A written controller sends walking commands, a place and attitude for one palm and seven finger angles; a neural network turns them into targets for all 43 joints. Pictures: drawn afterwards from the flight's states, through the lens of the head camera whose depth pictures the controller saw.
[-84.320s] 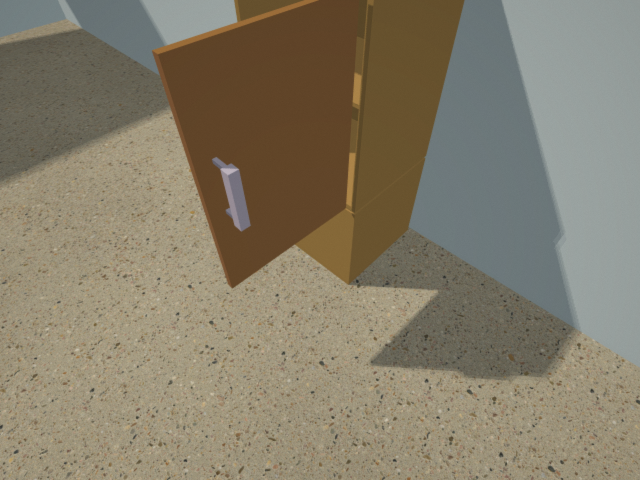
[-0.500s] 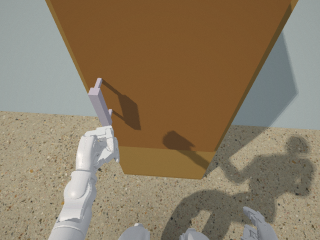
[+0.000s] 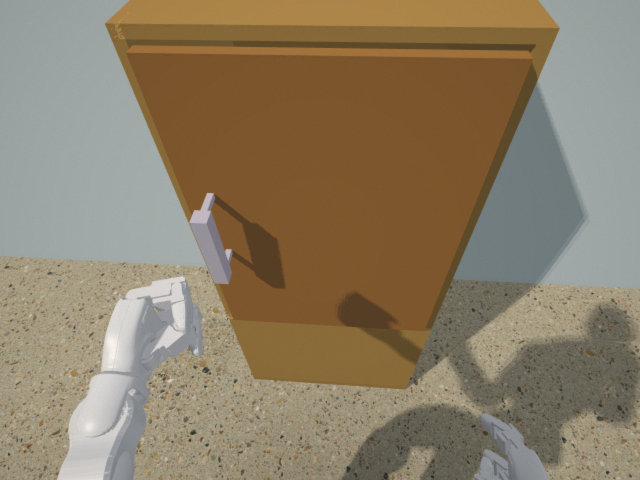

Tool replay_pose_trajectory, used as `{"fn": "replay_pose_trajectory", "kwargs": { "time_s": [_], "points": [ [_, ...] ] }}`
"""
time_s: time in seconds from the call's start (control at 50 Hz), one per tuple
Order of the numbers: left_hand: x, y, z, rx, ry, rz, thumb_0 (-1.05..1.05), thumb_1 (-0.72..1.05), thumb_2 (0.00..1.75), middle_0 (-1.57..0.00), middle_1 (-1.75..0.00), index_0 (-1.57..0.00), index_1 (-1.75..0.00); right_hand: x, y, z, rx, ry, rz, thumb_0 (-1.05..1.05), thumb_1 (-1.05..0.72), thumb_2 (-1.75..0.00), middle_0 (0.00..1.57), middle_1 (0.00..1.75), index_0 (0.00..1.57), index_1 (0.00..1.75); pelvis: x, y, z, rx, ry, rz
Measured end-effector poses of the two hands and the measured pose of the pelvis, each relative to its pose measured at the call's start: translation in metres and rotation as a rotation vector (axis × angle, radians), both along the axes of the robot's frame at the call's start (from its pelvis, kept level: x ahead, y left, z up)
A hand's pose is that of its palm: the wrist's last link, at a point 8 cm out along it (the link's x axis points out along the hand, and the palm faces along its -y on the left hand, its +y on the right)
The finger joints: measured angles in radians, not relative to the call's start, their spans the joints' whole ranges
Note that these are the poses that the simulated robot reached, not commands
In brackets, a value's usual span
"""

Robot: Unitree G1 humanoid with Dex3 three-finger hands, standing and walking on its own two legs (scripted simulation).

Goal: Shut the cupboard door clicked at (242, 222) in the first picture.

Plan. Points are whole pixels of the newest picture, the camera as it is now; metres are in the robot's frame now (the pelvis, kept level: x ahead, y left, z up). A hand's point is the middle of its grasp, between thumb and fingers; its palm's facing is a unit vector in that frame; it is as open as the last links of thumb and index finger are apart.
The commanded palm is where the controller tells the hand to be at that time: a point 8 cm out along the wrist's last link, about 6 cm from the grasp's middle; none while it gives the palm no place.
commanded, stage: draw the hand back to the body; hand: left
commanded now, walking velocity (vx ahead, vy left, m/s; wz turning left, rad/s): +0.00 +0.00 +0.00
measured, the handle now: (216, 239) +0.45 +0.19 +0.01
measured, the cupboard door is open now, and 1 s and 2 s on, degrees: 0 0 0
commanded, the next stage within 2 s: step back with the hand held close in 1.16 s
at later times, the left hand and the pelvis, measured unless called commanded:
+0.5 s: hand (63, 328) +0.23 +0.25 +0.16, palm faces +0.30 -0.89 -0.34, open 4.0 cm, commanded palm +0.18 +0.29 +0.18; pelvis +0.01 +0.02 +0.04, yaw +0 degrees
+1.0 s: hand out of the picture +0.21 +0.29 +0.20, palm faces +0.44 -0.80 -0.40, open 7.2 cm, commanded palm +0.15 +0.32 +0.22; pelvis +0.01 +0.03 +0.05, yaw +0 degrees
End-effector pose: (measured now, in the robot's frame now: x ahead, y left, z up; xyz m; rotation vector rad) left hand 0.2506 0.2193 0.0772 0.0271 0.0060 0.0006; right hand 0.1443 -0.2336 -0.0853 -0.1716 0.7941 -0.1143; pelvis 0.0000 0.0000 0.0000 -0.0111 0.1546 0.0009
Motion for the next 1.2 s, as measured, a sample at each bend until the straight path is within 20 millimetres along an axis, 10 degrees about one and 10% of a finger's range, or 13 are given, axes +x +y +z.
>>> {"fn": "replay_pose_trajectory", "kwargs": {
  "time_s": [0.42,0.84,1.2],
  "points": [
    [-0.053,0.059,0.073,0.29,0.032,0.262,0.02,0.89,0.89,-0.93,-1.09,-0.93,-1.09,0.026,0.03,0.049,-0.012,-0.122,0.007,0.01,-0.91,-0.9,0.2,0.3,0.2,0.3,0.002,0.019,0.036,-0.007,-0.157,-0.006],
    [-0.088,0.11,0.154,0.466,-0.133,0.447,0.02,0.89,0.89,-0.37,-0.47,-0.36,-0.47,0.048,0.05,0.055,0.026,-0.143,0.079,0.02,-0.91,-0.9,0.2,0.3,0.2,0.3,0.016,0.03,0.047,-0.005,-0.208,-0.007],
    [-0.09,0.087,0.149,0.439,-0.133,0.422,0.02,0.89,0.89,-0.22,-0.31,-0.21,-0.31,0.036,0.023,0.055,0.007,-0.141,0.038,0.02,-0.91,-0.9,0.2,0.3,0.2,0.3,0.011,0.014,0.048,0.002,-0.222,-0.012]
  ]
}}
